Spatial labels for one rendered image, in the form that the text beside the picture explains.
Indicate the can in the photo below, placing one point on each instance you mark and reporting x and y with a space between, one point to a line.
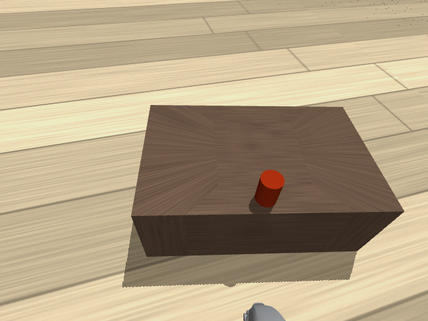
269 188

